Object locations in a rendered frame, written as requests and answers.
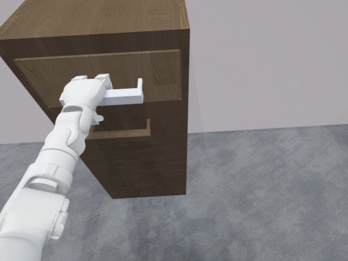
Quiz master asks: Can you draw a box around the handle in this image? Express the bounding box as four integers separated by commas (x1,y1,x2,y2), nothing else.
59,78,144,106
85,129,151,145

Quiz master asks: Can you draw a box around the left robot upper arm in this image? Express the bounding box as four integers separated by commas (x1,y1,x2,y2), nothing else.
0,187,70,261

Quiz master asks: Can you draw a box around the left robot hand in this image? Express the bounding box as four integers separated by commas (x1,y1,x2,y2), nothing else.
63,74,113,125

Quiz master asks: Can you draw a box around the drawer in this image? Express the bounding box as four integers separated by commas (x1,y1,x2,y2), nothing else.
15,49,180,106

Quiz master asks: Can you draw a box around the robot left forearm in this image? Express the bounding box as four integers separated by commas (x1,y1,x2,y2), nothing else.
0,102,94,231

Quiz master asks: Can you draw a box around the cabinet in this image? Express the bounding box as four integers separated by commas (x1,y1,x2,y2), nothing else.
0,0,190,199

